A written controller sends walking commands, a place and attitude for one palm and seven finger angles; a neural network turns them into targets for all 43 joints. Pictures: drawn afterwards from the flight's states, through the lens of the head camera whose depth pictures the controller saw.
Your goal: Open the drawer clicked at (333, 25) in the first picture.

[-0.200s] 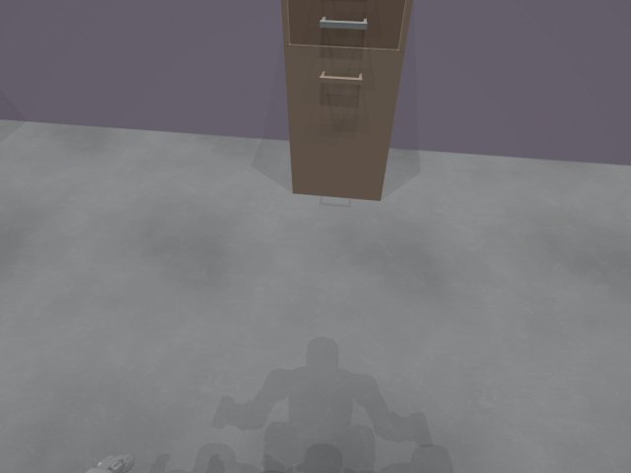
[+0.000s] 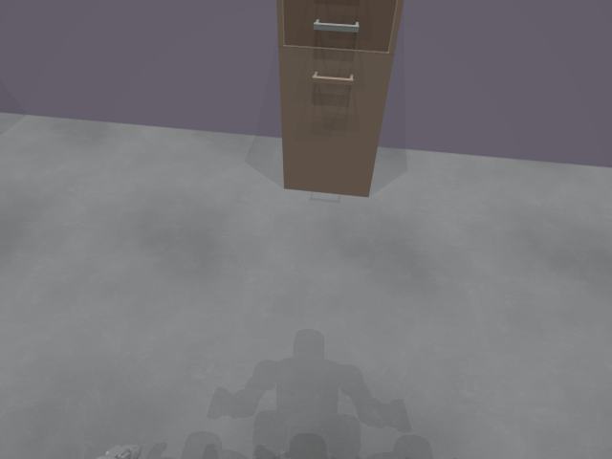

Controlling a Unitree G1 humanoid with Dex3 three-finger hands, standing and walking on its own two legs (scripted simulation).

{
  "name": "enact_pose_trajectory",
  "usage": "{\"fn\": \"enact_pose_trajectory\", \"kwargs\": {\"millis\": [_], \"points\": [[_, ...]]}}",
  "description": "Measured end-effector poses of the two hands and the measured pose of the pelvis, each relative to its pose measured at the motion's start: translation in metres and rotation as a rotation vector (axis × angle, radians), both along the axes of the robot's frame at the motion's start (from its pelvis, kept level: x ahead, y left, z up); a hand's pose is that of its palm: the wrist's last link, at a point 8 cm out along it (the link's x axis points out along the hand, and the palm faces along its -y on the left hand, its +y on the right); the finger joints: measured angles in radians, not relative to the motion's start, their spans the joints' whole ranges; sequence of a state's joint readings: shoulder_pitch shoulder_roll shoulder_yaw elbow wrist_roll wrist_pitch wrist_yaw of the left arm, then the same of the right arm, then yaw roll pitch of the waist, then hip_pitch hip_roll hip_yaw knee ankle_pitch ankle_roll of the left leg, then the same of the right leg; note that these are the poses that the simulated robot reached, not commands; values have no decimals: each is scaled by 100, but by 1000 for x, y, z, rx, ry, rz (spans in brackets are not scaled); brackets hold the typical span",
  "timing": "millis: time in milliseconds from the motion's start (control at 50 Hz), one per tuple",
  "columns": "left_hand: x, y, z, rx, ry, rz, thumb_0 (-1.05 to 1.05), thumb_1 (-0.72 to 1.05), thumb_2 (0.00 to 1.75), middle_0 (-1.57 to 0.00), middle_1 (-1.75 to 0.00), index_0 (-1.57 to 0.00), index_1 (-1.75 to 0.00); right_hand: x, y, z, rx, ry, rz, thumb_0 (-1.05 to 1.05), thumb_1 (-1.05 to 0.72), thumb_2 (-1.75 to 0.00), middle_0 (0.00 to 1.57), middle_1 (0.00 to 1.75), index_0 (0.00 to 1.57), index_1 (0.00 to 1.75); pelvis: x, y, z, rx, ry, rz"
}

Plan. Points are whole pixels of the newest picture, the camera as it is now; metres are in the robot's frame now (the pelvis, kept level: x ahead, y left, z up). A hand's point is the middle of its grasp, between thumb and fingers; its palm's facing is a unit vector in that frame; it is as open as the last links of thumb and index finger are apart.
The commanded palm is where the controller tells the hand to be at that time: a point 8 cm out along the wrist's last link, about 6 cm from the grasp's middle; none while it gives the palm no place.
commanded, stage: stand and wait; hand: left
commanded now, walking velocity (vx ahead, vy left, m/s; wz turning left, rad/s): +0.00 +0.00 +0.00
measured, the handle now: (336, 25) +1.46 -0.03 +0.03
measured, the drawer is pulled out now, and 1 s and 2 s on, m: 0.00 0.00 0.00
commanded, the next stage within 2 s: look at it before walking up in 0.62 s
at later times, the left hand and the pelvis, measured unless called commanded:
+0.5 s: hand out of the picture +0.06 +0.26 -0.15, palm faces -0.02 -0.94 -0.34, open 7.4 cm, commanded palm none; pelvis -0.01 +0.01 +0.00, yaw +0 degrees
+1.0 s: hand out of the picture +0.07 +0.26 -0.15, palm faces -0.02 -0.94 -0.34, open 7.3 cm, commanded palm none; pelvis +0.00 +0.01 +0.01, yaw +0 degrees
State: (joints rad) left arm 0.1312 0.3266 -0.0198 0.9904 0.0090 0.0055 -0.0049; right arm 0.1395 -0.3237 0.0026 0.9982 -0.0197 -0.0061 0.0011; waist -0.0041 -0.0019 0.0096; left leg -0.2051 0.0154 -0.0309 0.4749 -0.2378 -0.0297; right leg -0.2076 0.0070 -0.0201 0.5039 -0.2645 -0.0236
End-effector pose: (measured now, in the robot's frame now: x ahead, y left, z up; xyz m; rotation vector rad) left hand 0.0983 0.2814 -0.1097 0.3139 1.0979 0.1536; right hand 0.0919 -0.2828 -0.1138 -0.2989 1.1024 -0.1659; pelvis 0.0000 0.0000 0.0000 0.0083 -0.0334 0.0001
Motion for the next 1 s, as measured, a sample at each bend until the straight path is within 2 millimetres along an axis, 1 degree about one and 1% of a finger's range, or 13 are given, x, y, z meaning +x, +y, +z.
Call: {"fn": "enact_pose_trajectory", "kwargs": {"millis": [240,380,560,760,1000], "points": [[-35,14,-6,9,96,43,1,91,90,-20,-30,-21,-30,-23,1,-2,-11,78,-17,1,-90,-90,21,30,20,30,-5,5,3,-5,3,2],[-47,22,-7,17,131,56,1,91,90,-20,-30,-21,-30,-31,1,-2,-17,105,-30,1,-90,-90,21,30,20,30,-5,8,4,-6,1,0],[-44,26,-5,19,123,55,1,91,90,-20,-30,-21,-30,-30,4,0,-16,100,-31,1,-90,-90,21,30,20,30,-6,12,5,-5,-2,0],[-38,25,-4,15,106,47,1,91,90,-20,-30,-21,-30,-24,6,1,-11,87,-27,1,-90,-90,21,30,20,30,-5,13,6,-4,-2,1],[-38,23,-3,15,109,46,1,91,90,-20,-30,-21,-30,-24,4,2,-11,89,-31,1,-90,-90,21,30,20,30,-4,12,7,-5,-6,-1]]}}
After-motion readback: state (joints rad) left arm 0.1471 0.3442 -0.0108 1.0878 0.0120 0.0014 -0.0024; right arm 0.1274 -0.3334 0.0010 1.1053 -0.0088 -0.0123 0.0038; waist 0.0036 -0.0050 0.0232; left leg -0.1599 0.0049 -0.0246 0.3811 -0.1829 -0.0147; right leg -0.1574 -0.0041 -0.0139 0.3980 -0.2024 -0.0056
